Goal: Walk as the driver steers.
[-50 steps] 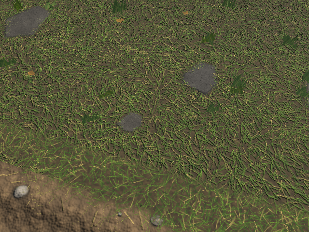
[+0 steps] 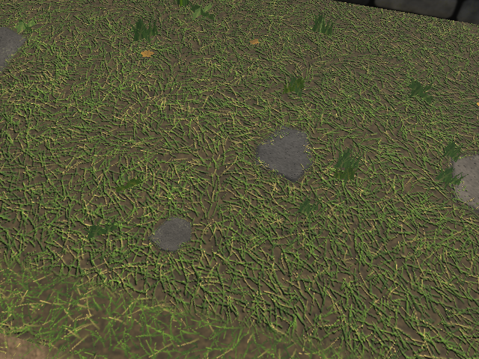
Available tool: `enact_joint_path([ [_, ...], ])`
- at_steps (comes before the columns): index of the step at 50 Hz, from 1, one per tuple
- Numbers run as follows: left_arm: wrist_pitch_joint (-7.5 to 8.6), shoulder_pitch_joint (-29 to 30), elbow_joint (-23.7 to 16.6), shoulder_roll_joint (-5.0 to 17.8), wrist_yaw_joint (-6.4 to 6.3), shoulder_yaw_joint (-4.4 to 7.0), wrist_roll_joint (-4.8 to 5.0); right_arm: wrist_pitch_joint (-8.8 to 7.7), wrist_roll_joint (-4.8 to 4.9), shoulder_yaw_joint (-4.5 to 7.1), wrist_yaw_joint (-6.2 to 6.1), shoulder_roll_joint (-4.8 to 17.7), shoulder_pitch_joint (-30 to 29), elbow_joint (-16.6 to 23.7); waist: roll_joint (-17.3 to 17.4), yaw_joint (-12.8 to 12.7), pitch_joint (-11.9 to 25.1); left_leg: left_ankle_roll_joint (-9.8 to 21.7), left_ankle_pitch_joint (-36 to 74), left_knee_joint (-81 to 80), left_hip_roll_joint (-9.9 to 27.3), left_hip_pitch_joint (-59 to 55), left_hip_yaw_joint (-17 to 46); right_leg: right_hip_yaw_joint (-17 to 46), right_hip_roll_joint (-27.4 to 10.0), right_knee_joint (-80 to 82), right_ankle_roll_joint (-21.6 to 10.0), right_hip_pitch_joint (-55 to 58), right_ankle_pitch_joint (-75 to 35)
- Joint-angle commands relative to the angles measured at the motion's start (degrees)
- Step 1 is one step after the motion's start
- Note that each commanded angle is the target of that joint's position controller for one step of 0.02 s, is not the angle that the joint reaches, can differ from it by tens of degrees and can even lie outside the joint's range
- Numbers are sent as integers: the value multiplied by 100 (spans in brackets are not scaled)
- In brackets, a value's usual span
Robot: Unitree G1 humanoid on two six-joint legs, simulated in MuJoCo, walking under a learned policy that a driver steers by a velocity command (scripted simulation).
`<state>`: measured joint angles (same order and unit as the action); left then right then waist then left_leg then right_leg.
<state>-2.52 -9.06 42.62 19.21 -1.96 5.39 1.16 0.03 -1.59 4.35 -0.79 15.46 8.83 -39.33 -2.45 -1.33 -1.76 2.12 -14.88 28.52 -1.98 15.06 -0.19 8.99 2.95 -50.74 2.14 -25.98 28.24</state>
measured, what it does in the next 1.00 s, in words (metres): steps on the spot, turning right: right foot, then left foot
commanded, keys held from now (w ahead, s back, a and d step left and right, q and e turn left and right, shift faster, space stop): e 0.42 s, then no key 0.42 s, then w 0.16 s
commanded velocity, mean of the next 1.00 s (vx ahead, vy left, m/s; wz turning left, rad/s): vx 0.02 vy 0.00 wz -0.36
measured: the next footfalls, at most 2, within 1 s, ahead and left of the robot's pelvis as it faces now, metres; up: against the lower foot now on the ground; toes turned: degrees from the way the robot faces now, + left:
right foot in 0.38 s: +0.02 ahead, -0.16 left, +0.00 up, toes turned -16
left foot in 0.80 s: +0.10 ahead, +0.07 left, +0.00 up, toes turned -21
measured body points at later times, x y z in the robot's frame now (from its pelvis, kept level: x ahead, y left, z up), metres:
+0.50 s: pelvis -0.01 -0.05 +0.00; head +0.03 -0.09 +0.45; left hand +0.23 +0.17 -0.07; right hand +0.05 -0.38 -0.11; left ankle +0.00 +0.10 -0.66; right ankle -0.02 -0.15 -0.74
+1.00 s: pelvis +0.03 -0.06 -0.01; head +0.03 -0.05 +0.44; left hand +0.24 +0.14 -0.12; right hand +0.04 -0.35 -0.12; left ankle +0.06 +0.08 -0.74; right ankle -0.02 -0.14 -0.73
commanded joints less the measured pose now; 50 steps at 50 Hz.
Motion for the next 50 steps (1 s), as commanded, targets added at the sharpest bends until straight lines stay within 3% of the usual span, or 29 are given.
enact_joint_path([
  [1, 8, -452, -128, 828, -45, 302, 0, -151, 26, 154, -46, 688, -488, 536, 806, -184, 318, 925, 1959, -1049, 1769, -819, 1446, -3, -263, -1727, 199, -1041, -29],
  [2, -30, -395, -154, 718, -43, 275, -11, -159, 80, 134, -79, 662, -486, 506, 894, -112, 252, 925, 2362, -1004, 1706, -843, 1191, -54, -284, -1874, 299, -1139, -285],
  [4, -33, -138, -349, 519, 3, 208, 31, -125, 59, 135, -149, 682, -237, 426, 966, 35, 298, 1012, 2757, -1023, 1594, -971, 759, -326, -303, -1692, 433, -1139, -573],
  [8, -26, 302, -711, 301, 109, 81, 17, -26, 66, 214, -225, 877, 81, 320, 1026, 312, 492, 1165, 2625, -1059, 1841, -1522, 544, -580, -546, -661, 536, -1051, -657],
  [13, -69, 315, -931, 323, 240, 62, 0, 16, 147, 319, -105, 1142, -60, 303, 1176, 314, 505, 1113, 2652, -983, 1976, -1125, 86, -1094, -561, 490, 292, -63, -630],
  [15, -112, 268, -1003, 352, 293, 93, 10, 4, 236, 342, -57, 1188, -58, 264, 1221, 272, 503, 1000, 2623, -785, 2062, -1149, 25, -1213, -511, 1026, 114, 209, -729],
  [17, -140, -58, -951, 349, 342, 142, 13, -9, 367, 345, -36, 1165, -160, 223, 1152, 28, 542, 653, 2388, -248, 1961, -944, -251, -1397, -347, 2163, -182, 921, -1510],
  [18, -137, -336, -874, 524, 299, 225, -13, -32, 360, 301, -13, 983, 144, 85, 804, -31, 651, 285, 1893, 336, 1727, -533, -558, -1226, -253, 2741, -389, 1674, -2256],
  [19, -108, -653, -905, 1135, 200, 400, -13, -52, 144, 213, 9, 709, 243, 141, -474, -26, 814, -268, 250, 1840, 1179, 786, -1024, 232, -1228, 2912, -817, 2841, -4293],
  [20, -5, -592, -1091, 1548, 179, 410, -162, -55, -82, 104, -28, 501, -41, 483, -1539, 9, 902, -680, -2617, 3254, 338, 2316, -670, 2152, -2604, 2776, -2086, 3069, -5760],
  [21, 143, -703, -1061, 1233, 248, 339, -251, -41, 35, 195, -68, 808, -420, 504, -799, -385, 1256, -672, -2601, 4091, 340, 2352, 206, 2032, -2611, 2971, -2456, 2775, -5191],
  [22, 237, -427, -1004, 1039, 241, 246, -227, -11, 173, 222, -80, 903, -446, 481, -648, -181, 930, -580, -2075, 4218, 470, 2415, 313, 1384, -2256, 3029, -2131, 2500, -4624],
  [24, 253, 159, -1022, 663, 165, 121, -61, 50, 121, 271, -155, 987, -247, 269, -383, 93, 650, -559, -1177, 3808, 598, 2303, 354, 758, -1721, 3048, -1561, 2093, -3968],
  [25, 242, 264, -1031, 599, 130, 67, -66, 69, 95, 272, -150, 962, -126, 207, -447, 184, 687, -605, -864, 3877, 518, 1988, 280, 565, -1588, 3067, -1526, 1847, -4211],
  [27, 245, 272, -1008, 527, 90, 10, -145, 78, 139, 236, -124, 833, 72, 113, -458, 246, 836, -671, -514, 3754, 440, 1658, 234, 365, -1480, 3107, -1543, 1765, -4272],
  [31, 242, 215, -886, 490, 54, -31, -160, 94, 149, 110, -113, 602, -135, 138, -522, 108, 687, -714, -340, 2383, 522, 1344, 269, 360, -1391, 3148, -1494, 1804, -3482],
  [34, 225, 196, -796, 547, 98, -38, -192, 84, 166, 84, -80, 622, -216, 147, -590, -8, 511, -675, -539, 1603, 510, 844, 219, 530, -1420, 3167, -1561, 1532, -2857],
  [37, 219, 210, -672, 453, 159, -105, -174, 41, 191, 74, -59, 626, -155, 109, -556, 5, 389, -597, -554, 834, 439, 404, 164, 749, -1415, 3043, -1544, 1405, -2677],
  [39, 230, 265, -570, 256, 168, -200, -115, -31, 133, 20, -17, 493, 103, -5, -343, 272, 397, -465, 652, -570, 408, -400, 121, 663, -1210, 2838, -1249, 1204, -2652],
  [40, 278, 56, -503, 116, 170, -251, -172, -71, 53, 20, -21, 637, 175, -15, -85, 214, 552, -364, 1556, -719, 694, -959, 466, 581, -1010, 2729, -949, 1029, -2369],
  [41, 340, -233, -468, 128, 202, -241, -280, -79, 34, 95, -48, 1058, 179, 24, 610, -80, 677, -137, 2642, -400, 1161, -1265, 811, 198, -591, 2426, -680, 825, -1813],
  [42, 358, -334, -422, 44, 210, -246, -267, -74, 88, 81, -15, 949, -37, -72, 1152, -245, 723, 142, 1788, -323, 1137, -747, 811, -197, -309, 2556, -466, 1142, -1405],
  [43, 336, -53, -373, 205, 195, -233, -270, -84, 116, 21, 27, 654, -83, -20, 955, 10, 667, 129, 540, -474, 901, -514, 698, -336, -214, 2431, -367, 1303, -1106],
  [45, 251, 147, -419, 208, 161, -192, -174, -99, 120, 27, 17, 749, 87, -95, 998, 142, 333, 175, -1392, -694, 798, -196, 771, -590, -15, 1985, -473, 930, -45],
  [47, 294, 88, -470, 101, 179, -188, -111, -164, 168, 40, -22, 845, 398, -163, 1238, 194, -157, 486, -2648, -1131, 1226, -76, 1456, -809, 28, 1519, -542, 323, 239],
  [49, 451, 75, -476, -18, 220, -183, -31, -198, 230, 70, -52, 973, 608, -229, 1438, 211, -415, 866, -2937, -1506, 1803, -45, 2261, -1036, -76, 1153, -569, 125, -151],
  [50, 524, 24, -453, -46, 248, -174, -12, -198, 259, 70, -60, 994, 550, -211, 1408, 159, -470, 901, -2776, -1530, 1847, 95, 2294, -1008, -154, 1301, -638, 299, -215],
])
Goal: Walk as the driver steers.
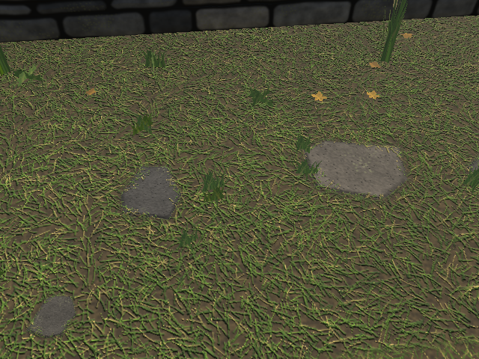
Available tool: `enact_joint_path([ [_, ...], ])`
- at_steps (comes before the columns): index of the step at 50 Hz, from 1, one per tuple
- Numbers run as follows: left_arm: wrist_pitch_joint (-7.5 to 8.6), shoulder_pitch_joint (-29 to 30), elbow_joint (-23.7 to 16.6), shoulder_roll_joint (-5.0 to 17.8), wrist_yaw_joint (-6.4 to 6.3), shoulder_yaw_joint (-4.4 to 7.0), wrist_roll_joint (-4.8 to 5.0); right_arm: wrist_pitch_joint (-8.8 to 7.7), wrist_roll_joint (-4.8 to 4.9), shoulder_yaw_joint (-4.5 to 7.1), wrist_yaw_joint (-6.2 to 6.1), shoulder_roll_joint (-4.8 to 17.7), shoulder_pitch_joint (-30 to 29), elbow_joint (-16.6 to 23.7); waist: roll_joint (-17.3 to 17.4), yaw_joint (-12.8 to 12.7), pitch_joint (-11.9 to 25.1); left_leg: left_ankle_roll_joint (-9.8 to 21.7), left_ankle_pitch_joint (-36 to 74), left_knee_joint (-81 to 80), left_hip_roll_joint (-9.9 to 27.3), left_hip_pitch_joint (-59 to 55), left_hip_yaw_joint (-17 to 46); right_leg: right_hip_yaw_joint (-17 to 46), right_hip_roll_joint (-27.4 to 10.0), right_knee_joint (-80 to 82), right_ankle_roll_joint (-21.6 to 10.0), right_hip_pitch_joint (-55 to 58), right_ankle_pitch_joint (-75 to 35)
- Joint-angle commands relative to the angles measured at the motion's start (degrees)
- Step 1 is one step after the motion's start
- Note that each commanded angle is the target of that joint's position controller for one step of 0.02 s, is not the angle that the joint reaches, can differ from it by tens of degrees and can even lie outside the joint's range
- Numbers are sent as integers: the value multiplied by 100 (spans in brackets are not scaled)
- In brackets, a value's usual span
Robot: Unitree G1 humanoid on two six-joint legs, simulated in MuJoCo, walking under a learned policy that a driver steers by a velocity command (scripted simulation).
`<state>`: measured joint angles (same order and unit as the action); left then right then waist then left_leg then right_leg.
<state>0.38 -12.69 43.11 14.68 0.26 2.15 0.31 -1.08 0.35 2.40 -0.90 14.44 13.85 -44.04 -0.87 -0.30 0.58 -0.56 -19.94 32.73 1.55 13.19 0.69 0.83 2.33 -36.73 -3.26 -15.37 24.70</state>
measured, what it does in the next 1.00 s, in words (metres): walks ahead: left foot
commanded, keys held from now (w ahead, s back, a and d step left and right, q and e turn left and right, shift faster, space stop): w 0.98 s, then no key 0.02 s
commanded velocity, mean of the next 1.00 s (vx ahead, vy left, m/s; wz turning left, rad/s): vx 0.44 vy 0.00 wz -0.01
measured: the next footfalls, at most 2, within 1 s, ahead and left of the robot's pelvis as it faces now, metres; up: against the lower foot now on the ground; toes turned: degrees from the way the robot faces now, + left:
left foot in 0.48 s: +0.37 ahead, +0.14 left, +0.00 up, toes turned +2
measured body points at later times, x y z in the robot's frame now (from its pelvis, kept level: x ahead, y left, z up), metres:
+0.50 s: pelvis +0.21 +0.04 -0.01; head +0.25 +0.04 +0.43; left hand +0.15 +0.32 -0.14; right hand +0.47 -0.18 -0.07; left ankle +0.34 +0.14 -0.73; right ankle +0.00 -0.10 -0.72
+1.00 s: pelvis +0.48 +0.03 +0.00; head +0.52 +0.03 +0.45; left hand +0.71 +0.26 -0.08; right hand +0.48 -0.25 -0.13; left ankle +0.34 +0.14 -0.73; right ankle +0.64 -0.09 -0.72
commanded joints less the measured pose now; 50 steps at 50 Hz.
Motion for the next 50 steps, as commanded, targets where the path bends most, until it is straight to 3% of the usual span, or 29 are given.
enact_joint_path([
  [1, 294, 184, -417, 367, 58, 158, 86, -76, 90, 251, -42, 1077, -159, 321, 1206, -99, -687, 1073, -2019, -1874, 1356, 532, 1944, -213, -104, 326, -192, -287, 74],
  [2, 334, -169, -254, 383, 84, 186, 89, -63, 107, 222, -27, 997, -438, 416, 1086, -301, -616, 884, -1644, -1626, 1075, 936, 1512, -161, -109, 802, -274, 443, -166],
  [3, 370, -598, -84, 619, 94, 270, 60, -91, 100, 143, -24, 729, -736, 576, 569, -465, -551, 584, -1015, -874, 607, 1278, 866, 451, -400, 1187, -408, 861, 9],
  [4, 408, -1092, 66, 991, 96, 383, 51, -188, 86, 59, -21, 417, -918, 758, -605, -526, -442, 187, -320, 716, -106, 2020, -69, 1927, -1113, 1893, -788, 1524, 628],
  [5, 456, -1386, 32, 1293, 148, 452, 16, -305, 119, 93, -39, 625, -1058, 953, -1373, -694, -459, 89, -922, 1969, -298, 2990, 14, 3665, -2091, 2533, -1430, 2007, 283],
  [6, 519, -1396, 41, 1094, 133, 381, -21, -383, 190, 183, -19, 837, -972, 933, -982, -571, -535, 165, -1291, 2913, -102, 3660, 344, 3861, -2345, 2449, -1634, 2319, -342],
  [7, 563, -1356, 20, 948, 109, 338, -5, -439, 204, 176, 24, 790, -785, 856, -619, -449, -435, 288, -932, 3324, 76, 3986, 467, 3438, -2242, 2300, -1520, 2620, -729],
  [9, 535, -1200, 7, 819, 73, 276, -1, -478, 110, 163, 120, 688, -865, 811, -279, -359, -400, 386, -130, 3207, 378, 4161, 366, 2491, -1957, 2344, -1168, 2649, -1589],
  [12, 397, -1198, 32, 632, 11, 191, 25, -449, 73, 74, 314, 403, -1125, 884, -400, -359, -383, 177, 672, 2241, 394, 3503, -31, 1346, -1464, 2616, -900, 2115, -2661],
  [15, 345, -1240, 63, 880, -84, 224, 29, -456, 71, -59, 411, 142, -1660, 1057, -380, -484, -500, 13, 1578, 811, 158, 2594, -314, 708, -1194, 2783, -778, 1410, -2711],
  [17, 357, -1415, 142, 1064, -90, 267, 40, -452, 106, -38, 429, 272, -1861, 1124, -499, -533, -571, 14, 1938, 298, 1, 2053, -384, 669, -1308, 2916, -770, 1169, -2517],
  [20, 364, -1403, 247, 1115, -81, 298, 114, -454, 136, 46, 428, 544, -1878, 1187, -559, -345, -671, 262, 1969, -115, -20, 1841, -217, 651, -1594, 2756, -629, 1497, -2999],
  [22, 330, -1312, 270, 1220, -91, 340, 99, -448, 94, 162, 384, 779, -1417, 1094, -631, 3, -271, 496, 1749, -207, -234, 1107, -354, 457, -1576, 2026, -460, 1774, -4769],
  [23, 293, -1264, 269, 1206, -103, 334, 77, -422, 80, 276, 329, 956, -692, 886, -589, 404, 201, 663, 1722, -249, -395, 131, -489, 255, -1397, 1143, -334, 1641, -5586],
  [24, 281, -1239, 212, 1121, -129, 293, 15, -382, 81, 375, 252, 1144, 251, 635, -503, 834, 770, 842, 1728, -75, -147, -1317, -246, 134, -1180, -58, -159, 855, -5264],
  [25, 325, -1732, 31, 526, -114, 122, -70, -346, -71, 485, 195, 1705, 1003, 523, 785, 745, 1735, 1541, 932, -146, 1411, -3449, 2019, -72, -466, -2411, 171, -1081, -2615],
  [26, 443, -2013, 106, 296, -79, 29, 33, -359, -49, 399, 253, 1534, 1116, 450, 1669, 603, 2391, 1945, -497, -1414, 2107, -3775, 4397, 712, 151, -3560, 248, -2009, 853],
  [27, 500, -1319, -5, 877, -36, 194, 217, -366, 28, 294, 244, 1147, 696, 449, 1141, 627, 1314, 1648, -1220, -1767, 1888, -2986, 3962, 764, -231, -4016, 209, -2651, 580],
  [28, 530, -811, -159, 1003, -29, 221, 258, -364, 65, 243, 241, 1003, 266, 470, 751, 485, 519, 1474, -878, -1877, 1716, -2030, 3108, 497, -525, -3834, 139, -2740, -10],
  [29, 542, -596, -186, 931, -59, 212, 166, -376, 6, 207, 256, 891, -43, 483, 361, 291, 168, 1405, -190, -1993, 1482, -1220, 2507, 393, -757, -3562, 138, -2507, -465],
  [30, 505, -664, -148, 861, -70, 233, 88, -411, -79, 178, 279, 768, -247, 499, 445, 66, 26, 1353, 356, -2135, 1233, -652, 2024, 427, -944, -3291, 143, -2162, -792],
  [31, 442, -842, -82, 763, -67, 225, 77, -448, -113, 166, 285, 691, -360, 487, 608, -91, 72, 1359, 563, -2301, 1094, -322, 1755, 461, -1046, -3170, 168, -1837, -982],
  [34, 303, -767, -88, 608, -104, 201, 27, -570, -50, 182, 280, 733, -303, 313, 544, -192, -96, 1501, 1083, -2621, 993, 89, 1196, 361, -1120, -2749, 322, -1878, -1296],
  [38, 368, 120, -364, 543, -93, 161, -40, -539, -20, 214, 180, 918, 64, 108, 318, 60, -357, 1431, 1646, -2727, 876, -191, 739, 294, -1124, -1360, 484, -2402, -2502],
  [41, 461, 761, -522, 392, -9, 85, -6, -477, 35, 233, 132, 1068, 402, -30, 270, 342, -433, 1279, 1795, -2702, 795, -385, 436, 81, -920, -239, 471, -2158, -3193],
  [45, 525, 1423, -782, 407, 142, 54, 57, -347, 74, 246, 114, 1150, 870, -271, 278, 586, -561, 1268, 1921, -2403, 1070, -1149, 481, 32, -757, 469, 369, -2295, -3053],
  [48, 557, 1479, -901, 531, 241, 83, 62, -233, 90, 278, 76, 1223, 939, -377, 412, 458, -469, 1143, 2591, -1967, 1316, -1754, 584, 27, -631, 779, 147, -2189, -2358],
  [49, 562, 1294, -869, 616, 249, 115, 58, -204, 89, 293, 63, 1273, 886, -380, 497, 328, -332, 1079, 3207, -1717, 1318, -1856, 565, -55, -524, 835, 57, -1856, -2110],
  [50, 572, 822, -753, 761, 233, 194, 15, -167, 71, 294, 48, 1310, 745, -363, 561, 23, -40, 953, 4402, -1066, 1148, -1859, 428, -217, -314, 999, -75, -1135, -2073],
])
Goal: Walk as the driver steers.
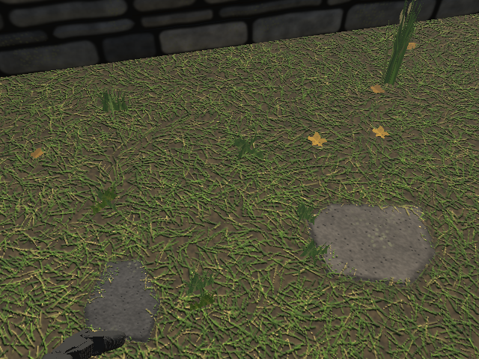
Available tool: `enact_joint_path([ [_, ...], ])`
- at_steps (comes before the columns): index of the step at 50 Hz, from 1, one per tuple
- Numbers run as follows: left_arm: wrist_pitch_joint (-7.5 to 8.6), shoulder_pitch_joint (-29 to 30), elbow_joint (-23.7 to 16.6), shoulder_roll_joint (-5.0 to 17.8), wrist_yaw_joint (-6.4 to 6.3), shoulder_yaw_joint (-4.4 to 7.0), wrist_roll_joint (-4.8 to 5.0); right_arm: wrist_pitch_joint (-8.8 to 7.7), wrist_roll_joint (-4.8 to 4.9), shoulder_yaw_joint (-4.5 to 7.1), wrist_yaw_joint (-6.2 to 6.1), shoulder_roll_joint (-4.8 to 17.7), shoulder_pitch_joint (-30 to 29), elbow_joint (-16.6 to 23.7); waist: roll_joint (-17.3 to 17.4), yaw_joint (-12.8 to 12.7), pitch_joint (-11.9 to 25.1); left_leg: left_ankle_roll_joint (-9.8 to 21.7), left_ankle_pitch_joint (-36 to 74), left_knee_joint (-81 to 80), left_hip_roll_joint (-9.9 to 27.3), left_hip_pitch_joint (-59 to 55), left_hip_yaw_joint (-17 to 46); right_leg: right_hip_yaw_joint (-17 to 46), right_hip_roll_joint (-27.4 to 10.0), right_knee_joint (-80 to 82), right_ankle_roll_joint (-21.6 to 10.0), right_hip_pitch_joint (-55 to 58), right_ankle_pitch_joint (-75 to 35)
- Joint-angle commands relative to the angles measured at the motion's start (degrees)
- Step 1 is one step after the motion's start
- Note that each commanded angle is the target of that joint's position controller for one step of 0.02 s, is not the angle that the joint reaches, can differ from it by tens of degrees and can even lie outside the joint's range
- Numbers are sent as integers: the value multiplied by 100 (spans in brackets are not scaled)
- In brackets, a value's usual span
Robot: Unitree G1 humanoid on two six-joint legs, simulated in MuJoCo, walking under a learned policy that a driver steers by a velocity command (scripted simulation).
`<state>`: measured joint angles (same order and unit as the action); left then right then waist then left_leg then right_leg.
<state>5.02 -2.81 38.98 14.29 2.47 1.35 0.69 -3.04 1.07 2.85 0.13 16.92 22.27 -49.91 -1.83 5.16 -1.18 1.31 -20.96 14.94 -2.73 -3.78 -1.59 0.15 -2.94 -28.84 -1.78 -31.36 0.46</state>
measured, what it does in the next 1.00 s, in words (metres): walks ahead, turning left: right foot, then left foot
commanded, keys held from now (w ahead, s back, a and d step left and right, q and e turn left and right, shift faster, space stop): no key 0.10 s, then q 0.90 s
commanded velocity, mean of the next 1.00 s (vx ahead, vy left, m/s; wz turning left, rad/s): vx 0.11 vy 0.00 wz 0.40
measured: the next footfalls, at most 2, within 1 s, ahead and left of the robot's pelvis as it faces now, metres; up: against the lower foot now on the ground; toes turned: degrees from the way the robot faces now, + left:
right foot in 0.02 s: +0.20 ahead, -0.12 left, +0.00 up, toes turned -2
left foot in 0.54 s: +0.23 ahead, +0.12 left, +0.00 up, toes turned +14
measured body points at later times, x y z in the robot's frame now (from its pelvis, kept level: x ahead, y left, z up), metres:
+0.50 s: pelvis +0.16 -0.01 +0.01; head +0.19 +0.01 +0.46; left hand +0.25 +0.29 -0.11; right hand +0.35 -0.26 -0.09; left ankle +0.19 +0.12 -0.71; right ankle +0.16 -0.12 -0.73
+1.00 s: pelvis +0.19 -0.01 +0.00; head +0.23 +0.01 +0.45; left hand +0.21 +0.32 -0.10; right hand +0.47 -0.19 -0.08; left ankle +0.19 +0.11 -0.73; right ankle +0.26 -0.12 -0.73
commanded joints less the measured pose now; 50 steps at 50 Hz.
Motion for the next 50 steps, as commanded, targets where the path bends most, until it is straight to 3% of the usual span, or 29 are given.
enact_joint_path([
  [1, 122, -993, -108, 1067, -34, 403, -85, 60, -33, 198, -78, 963, -151, 258, 587, -936, 749, 545, 5063, 1802, 1237, 128, 413, -217, 256, 346, -418, 1737, -218],
  [2, 118, -1937, 52, 1494, -94, 490, -213, 30, -186, 64, -103, 662, -143, 462, -22, -1208, 1745, 268, 3482, 3533, 852, 1335, 221, 836, -814, -127, -791, 3649, -1972],
  [3, 78, -2002, 141, 1781, -71, 536, -216, -68, -177, -139, -28, -13, 870, 388, -1548, -728, 2554, -150, -1335, 5535, -227, 3567, 331, 3230, -2224, 35, -1890, 5604, -2613],
  [4, 31, -2139, 84, 1189, -65, 416, -130, -126, -63, 19, -19, 689, 573, 211, -720, -1107, 2676, -154, -1618, 6079, -99, 3842, 1179, 3333, -2039, 303, -1757, 5384, -2492],
  [5, 17, -1665, 47, 1000, -85, 329, -112, -140, 78, 84, -17, 856, -18, 408, -526, -1028, 1758, -147, -1314, 6097, 164, 4157, 1051, 2319, -1830, 363, -1536, 4672, -2939],
  [6, 13, -1235, 26, 855, -96, 280, -109, -116, 62, 58, -50, 755, -318, 466, -75, -839, 1265, -197, -950, 5772, 446, 4100, 856, 1724, -1590, 499, -1369, 3913, -3201],
  [7, 17, -944, 24, 710, -98, 243, -106, -50, 3, 86, -80, 722, -461, 478, 50, -687, 874, -253, -685, 5413, 593, 3933, 784, 1357, -1433, 718, -1270, 3243, -3161],
  [9, 74, -650, 108, 567, -94, 208, -216, 157, 12, 88, -117, 502, -145, 366, -235, -349, 750, -351, -231, 4955, 707, 3034, 746, 776, -1195, 1122, -1171, 2263, -3094],
  [11, 109, -391, 188, 687, -117, 243, -248, 305, -7, 84, -174, 380, -66, 391, -418, -209, 596, -477, 49, 4439, 663, 2842, 618, 322, -1136, 1338, -1224, 1839, -3143],
  [13, 41, -338, 270, 917, -215, 322, -200, 365, -60, 93, -193, 390, -349, 589, -458, -255, 559, -523, 446, 4011, 731, 2979, 534, 78, -1188, 1449, -1233, 1883, -2883],
  [17, -165, -343, 380, 1015, -379, 358, -168, 421, -43, 133, -111, 419, -857, 858, -347, -455, 509, -475, 1076, 3355, 825, 2984, 371, -256, -1236, 1597, -1175, 2069, -1658],
  [21, -361, -407, 482, 1139, -400, 417, -98, 504, -52, 202, -15, 476, -1297, 1168, -303, -618, 328, -355, 690, 2882, 798, 3117, 185, -265, -1453, 1400, -1142, 2462, -930],
  [24, -467, -392, 508, 1237, -401, 469, 3, 542, -35, 250, 78, 477, -1380, 1345, -369, -596, 307, -181, 364, 2343, 669, 3006, -18, -240, -1601, 922, -976, 2780, -1109],
  [26, -506, -410, 559, 1180, -424, 475, 92, 513, -34, 304, 107, 507, -1121, 1325, -268, -410, 401, 58, 1227, 1296, 444, 2312, -186, -518, -1371, 194, -575, 2693, -1135],
  [27, -491, -735, 649, 1030, -410, 451, 23, 486, -52, 441, 39, 887, -829, 1285, 293, -378, 631, 312, 2820, 836, 580, 1500, 286, -839, -933, -680, -158, 2315, -635],
  [28, -428, -658, 407, 754, -364, 356, -239, 484, -112, 626, -93, 1653, -576, 1359, 1834, -486, 876, 1106, 5522, 1045, 1866, 241, 2110, -1220, -119, -2399, 399, 625, 1752],
  [29, -404, -230, 237, 713, -349, 317, -253, 416, -227, 544, -63, 1492, -443, 1429, 1847, -172, 1345, 2150, 5739, 825, 2598, -17, 3190, -303, 485, -3664, 592, -329, 4029],
  [30, -415, -53, 240, 939, -322, 386, -123, 324, -208, 482, -14, 1284, -521, 1444, 1087, -113, 1332, 2065, 5387, 748, 2361, 67, 2773, 244, 313, -4184, 535, -502, 3886],
  [31, -433, -41, 254, 902, -339, 392, -26, 259, -140, 463, -36, 1163, -809, 1452, 830, -278, 1079, 1715, 4836, 791, 2022, 249, 2303, 334, 190, -4145, 467, -642, 3424],
  [32, -457, -77, 316, 902, -392, 406, -56, 253, -50, 437, -59, 1043, -1062, 1483, 562, -382, 888, 1437, 4353, 751, 1783, 464, 2065, 362, 107, -3838, 471, -696, 3032],
  [33, -485, -60, 312, 999, -441, 446, -101, 281, 5, 399, -106, 955, -1252, 1523, 617, -474, 817, 1308, 4073, 678, 1656, 683, 1954, 387, 65, -3595, 497, -541, 2725],
  [35, -504, -191, 323, 882, -445, 427, -83, 342, -59, 398, -154, 990, -1316, 1579, 815, -581, 869, 1290, 4081, 617, 1467, 962, 1860, 320, 236, -3315, 590, -153, 2393],
  [40, -514, -101, 281, 742, -442, 372, -54, 419, -49, 456, -242, 1118, -1279, 1625, 909, -471, 884, 1248, 3191, 606, 1338, 1142, 2083, 415, 378, -2042, 722, 300, 2064],
  [46, -422, -162, 231, 842, -337, 411, -7, 503, -51, 445, -193, 1101, -1434, 1684, 1160, -406, 704, 1137, 2265, 643, 1211, 1417, 2811, 492, 526, -938, 587, 909, 2078],
  [48, -357, -415, 278, 849, -284, 437, 0, 541, -3, 429, -199, 1075, -1567, 1719, 1171, -553, 711, 997, 2315, 835, 1078, 1440, 2961, 434, 556, -105, 468, 1327, 1729],
  [49, -340, -639, 358, 850, -255, 450, -9, 581, 53, 407, -226, 1029, -1650, 1728, 1094, -710, 697, 835, 2205, 985, 929, 1599, 2924, 365, 525, 632, 385, 1766, 1169],
  [50, -342, -814, 397, 1078, -267, 520, -68, 596, 55, 363, -248, 884, -1537, 1743, 790, -689, 766, 555, 1474, 1373, 652, 2038, 2702, 693, -4, 978, 195, 2371, 729],
])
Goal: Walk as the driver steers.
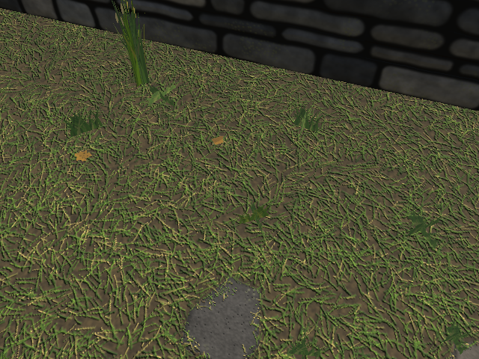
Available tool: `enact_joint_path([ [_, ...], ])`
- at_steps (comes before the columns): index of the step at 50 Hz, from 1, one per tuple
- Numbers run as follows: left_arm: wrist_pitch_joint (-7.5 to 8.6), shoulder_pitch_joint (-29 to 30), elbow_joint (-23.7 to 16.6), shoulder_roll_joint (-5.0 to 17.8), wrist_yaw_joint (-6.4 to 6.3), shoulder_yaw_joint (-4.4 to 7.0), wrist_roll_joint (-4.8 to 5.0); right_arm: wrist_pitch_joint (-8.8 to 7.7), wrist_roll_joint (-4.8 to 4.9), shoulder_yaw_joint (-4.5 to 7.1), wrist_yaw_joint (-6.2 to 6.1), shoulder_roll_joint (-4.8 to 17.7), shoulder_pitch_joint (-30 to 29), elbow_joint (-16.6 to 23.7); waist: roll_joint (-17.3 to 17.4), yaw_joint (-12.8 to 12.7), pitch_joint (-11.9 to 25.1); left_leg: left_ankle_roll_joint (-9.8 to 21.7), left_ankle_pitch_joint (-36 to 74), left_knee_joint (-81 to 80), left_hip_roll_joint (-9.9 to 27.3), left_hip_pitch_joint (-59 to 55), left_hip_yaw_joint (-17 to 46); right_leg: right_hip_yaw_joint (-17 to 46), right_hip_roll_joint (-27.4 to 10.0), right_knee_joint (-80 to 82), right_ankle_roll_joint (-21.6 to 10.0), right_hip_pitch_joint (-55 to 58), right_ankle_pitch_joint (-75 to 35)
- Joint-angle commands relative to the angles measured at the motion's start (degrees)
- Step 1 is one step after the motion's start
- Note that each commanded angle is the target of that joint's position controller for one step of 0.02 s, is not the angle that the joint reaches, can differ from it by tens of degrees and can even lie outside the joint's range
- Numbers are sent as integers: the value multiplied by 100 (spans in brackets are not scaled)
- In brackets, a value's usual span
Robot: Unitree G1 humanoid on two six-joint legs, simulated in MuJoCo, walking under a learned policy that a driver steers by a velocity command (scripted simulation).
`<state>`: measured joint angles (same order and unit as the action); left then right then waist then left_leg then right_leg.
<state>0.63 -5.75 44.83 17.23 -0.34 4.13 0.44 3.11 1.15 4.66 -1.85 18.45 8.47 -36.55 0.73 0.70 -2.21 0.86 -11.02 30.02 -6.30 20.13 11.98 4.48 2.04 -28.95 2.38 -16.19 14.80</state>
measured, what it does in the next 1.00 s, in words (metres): steps on the spot: left foot, then right foot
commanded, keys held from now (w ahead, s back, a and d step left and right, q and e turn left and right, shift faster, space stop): q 0.12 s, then no key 0.36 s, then w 0.52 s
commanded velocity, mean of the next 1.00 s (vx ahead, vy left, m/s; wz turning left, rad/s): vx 0.16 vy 0.00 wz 0.21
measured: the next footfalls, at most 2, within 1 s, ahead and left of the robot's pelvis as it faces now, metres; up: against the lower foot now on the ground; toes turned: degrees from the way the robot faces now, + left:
left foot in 0.40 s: +0.00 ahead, +0.14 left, +0.00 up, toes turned +8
right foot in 0.84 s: +0.12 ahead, -0.09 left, +0.00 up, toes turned +8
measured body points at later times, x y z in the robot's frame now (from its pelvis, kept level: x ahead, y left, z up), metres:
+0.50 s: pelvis -0.02 +0.03 +0.00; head +0.00 +0.05 +0.45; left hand +0.04 +0.32 -0.12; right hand +0.18 -0.20 -0.09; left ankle -0.04 +0.14 -0.73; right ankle +0.00 -0.12 -0.72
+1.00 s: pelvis +0.09 +0.00 +0.01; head +0.11 -0.03 +0.46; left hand +0.09 +0.28 -0.10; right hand +0.26 -0.25 -0.11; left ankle +0.06 +0.15 -0.66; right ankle +0.08 -0.09 -0.73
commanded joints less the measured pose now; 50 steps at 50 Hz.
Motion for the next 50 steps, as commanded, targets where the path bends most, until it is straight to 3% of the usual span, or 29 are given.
enact_joint_path([
  [1, 44, -403, -261, 1240, -37, 319, -141, -21, -3, 102, -39, 405, 111, 433, -879, 54, 834, 236, -1269, 1081, 263, 583, 372, 1493, -1753, 1204, -781, 1337, -1382],
  [2, 64, -293, -300, 1281, -10, 321, -326, -70, 16, 249, -60, 814, 93, 540, -1693, 34, 563, -46, -2610, 2277, -128, 1206, -190, 2568, -2554, 1407, -1705, 775, -2036],
  [3, 90, 24, -477, 970, -28, 219, -311, -88, -66, 367, -37, 1191, 274, 394, -1138, 134, 476, -211, -2319, 3250, 227, 1222, -112, 2188, -2520, 1324, -1840, 653, -2096],
  [4, 82, 274, -525, 711, -64, 158, -229, -58, -36, 421, -18, 1218, 395, 237, -872, 221, 397, -298, -1932, 3598, 275, 1230, -197, 1536, -2099, 1213, -1560, 602, -1920],
  [5, 63, 365, -560, 627, -100, 128, -139, 3, -28, 398, -38, 1029, 498, 108, -767, 231, 330, -406, -1613, 3854, 297, 1336, -278, 1081, -1749, 1144, -1328, 705, -1635],
  [6, 52, 327, -554, 577, -132, 97, -71, 45, -24, 357, -31, 883, 473, 110, -788, 138, 242, -508, -1407, 4067, 327, 1527, -319, 868, -1692, 1111, -1322, 805, -1790],
  [9, -41, -154, -441, 645, -191, 83, -105, 15, 24, 196, -2, 472, 90, 301, -878, -153, 310, -687, -1298, 3448, 350, 1492, -622, 516, -1563, 1098, -1518, 1192, -2199],
  [13, -120, -195, -438, 898, -143, 148, -69, -24, -55, 49, 35, 278, -57, 395, -1068, -279, 552, -707, -1578, 1972, 598, 664, -904, 330, -1703, 966, -1597, 1369, -2493],
  [15, -142, -211, -394, 997, -78, 171, -19, -21, -49, 26, 58, 309, -21, 370, -1204, -307, 543, -647, -1530, 1267, 597, 118, -1155, 289, -1737, 926, -1599, 1171, -2682],
  [18, -163, -169, -284, 954, -59, 131, 114, -38, -60, 35, 105, 319, 433, 126, -1099, -59, 483, -349, -139, -641, 502, -837, -1390, 209, -1627, 580, -1365, 907, -2582],
  [19, -130, -442, -146, 807, -59, 74, 136, -48, -83, 49, 106, 412, 493, 81, -901, -37, 474, -167, 524, -1320, 542, -1389, -1257, 116, -1500, 460, -1053, 614, -2190],
  [20, -64, -681, -110, 551, -21, -21, -39, -44, -97, 91, 66, 704, 569, 117, -171, -162, 785, 28, 1770, -1203, 1216, -2232, -419, -200, -1175, -57, -558, 97, -1202],
  [21, 21, -837, -194, 197, 30, -131, -240, -21, -184, 107, 21, 1000, 246, 227, 1142, -469, 827, 693, 2893, -856, 2147, -2158, 463, -702, -627, -385, -51, -466, 705],
  [22, 1, -314, -258, 441, -34, -88, -187, -110, -276, 1, 84, 570, 152, 229, 927, -77, 807, 1213, 2006, -1042, 2304, -1497, 612, -480, -600, -650, 115, -245, 1363],
  [23, -27, -149, -273, 555, -57, -51, -108, -205, -313, -68, 126, 387, -11, 173, 790, -111, 587, 1164, 1410, -1141, 2064, -1343, 475, -408, -614, -767, 135, -235, 1239],
  [25, -86, -162, -171, 536, -110, -45, -118, -330, -233, -67, 120, 412, -9, 28, 1037, -33, 485, 939, 422, -1277, 1779, -1432, 338, -423, -529, -743, 163, -391, 954],
  [26, -97, -141, -175, 630, -111, -19, -107, -356, -178, -20, 99, 572, 211, -83, 1090, 95, 386, 1009, -305, -1467, 1867, -1472, 574, -427, -491, -1137, 171, -623, 1074],
  [27, -71, -101, -194, 723, -88, 17, -39, -349, -135, 46, 82, 777, 489, -192, 1068, 219, 214, 1135, -1168, -1706, 1998, -1531, 874, -468, -438, -1690, 129, -1042, 1308],
  [29, 23, -84, -205, 785, -37, 81, 104, -387, -81, 47, 47, 734, 689, -297, 913, 267, -138, 1263, -2300, -2039, 2197, -1676, 1299, -319, -577, -2267, -57, -1834, 1366],
  [32, 210, 37, -189, 567, 43, 39, 92, -485, -54, 26, 21, 592, 571, -312, 666, 237, -228, 1206, -1907, -2201, 2084, -1790, 1030, -333, -675, -1841, -241, -1918, 945],
  [37, 357, -33, -104, 450, 185, -47, 80, -573, 22, 107, 144, 759, 521, -366, 606, 156, -33, 1184, -1284, -2103, 1865, -1113, 382, -647, -463, -647, -332, -607, 307],
  [39, 370, -380, 26, 488, 200, -40, 91, -562, 68, 104, 189, 758, 448, -402, 514, -98, -2, 1080, -1436, -1864, 1803, -571, 230, -782, -339, -128, -406, 239, -270],
  [41, 370, -1184, 314, 620, 154, 33, 123, -555, -10, 4, 215, 497, 423, -439, 355, -504, 149, 839, -1612, -1189, 1546, 157, 3, -743, -256, 86, -476, 1415, -172],
  [42, 389, -1733, 409, 887, 96, 101, 119, -583, -80, -118, 236, 120, 330, -387, -257, -725, 249, 502, -1472, 122, 1099, 746, -513, 258, -953, 608, -708, 2040, 398],
  [43, 404, -2105, 408, 1654, 102, 258, 53, -695, -70, -182, 216, -111, 282, -55, -1781, -720, 443, 99, -1929, 2138, 406, 2006, -1302, 2694, -2274, 1611, -1510, 2581, 1984],
  [44, 471, -1950, 344, 1344, 147, 168, -41, -774, 53, -45, 172, 414, 214, -37, -1246, -710, 248, 104, -2215, 3199, 577, 2509, -731, 3645, -2570, 2044, -1905, 2233, 2979],
  [45, 520, -1560, 236, 1039, 153, 69, -32, -809, 136, 22, 188, 618, 294, -73, -1033, -489, -147, 208, -1649, 3523, 871, 2845, -628, 3189, -2402, 2043, -1754, 2041, 2944],
  [47, 541, -1168, 112, 770, 169, -18, -46, -827, 15, 29, 203, 552, 331, -206, -705, -312, -252, 237, -767, 3352, 1163, 2766, -729, 2167, -1923, 2052, -1453, 1782, 1732],
  [50, 533, -1229, 107, 694, 136, -60, -60, -791, -62, 2, 250, 322, 229, -237, -622, -276, -176, 57, 129, 2874, 1276, 2395, -908, 1144, -1508, 2223, -1333, 1529, 61],
])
